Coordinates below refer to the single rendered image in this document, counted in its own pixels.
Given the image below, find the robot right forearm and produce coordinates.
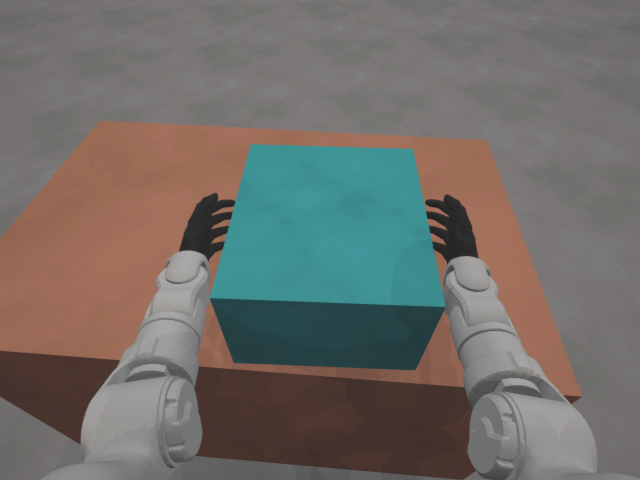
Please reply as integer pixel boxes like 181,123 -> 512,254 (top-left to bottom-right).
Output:
443,256 -> 598,472

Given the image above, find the left robot upper arm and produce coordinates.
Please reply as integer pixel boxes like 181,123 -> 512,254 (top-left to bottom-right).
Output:
41,375 -> 203,480

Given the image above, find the pedestal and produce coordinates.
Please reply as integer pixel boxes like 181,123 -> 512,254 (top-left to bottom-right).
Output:
0,120 -> 582,480

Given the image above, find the robot right hand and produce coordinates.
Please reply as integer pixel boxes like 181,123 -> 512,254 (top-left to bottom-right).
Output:
425,194 -> 479,265

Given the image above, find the robot left forearm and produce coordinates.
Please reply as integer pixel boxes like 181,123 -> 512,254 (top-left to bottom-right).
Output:
81,250 -> 211,461

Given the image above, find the carton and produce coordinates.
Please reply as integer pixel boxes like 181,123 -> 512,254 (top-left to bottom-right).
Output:
210,144 -> 446,370

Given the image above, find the right robot upper arm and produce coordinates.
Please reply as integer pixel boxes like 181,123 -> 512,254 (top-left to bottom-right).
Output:
467,391 -> 640,480

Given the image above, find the robot left hand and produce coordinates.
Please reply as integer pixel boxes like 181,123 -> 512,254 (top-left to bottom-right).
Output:
179,193 -> 235,262

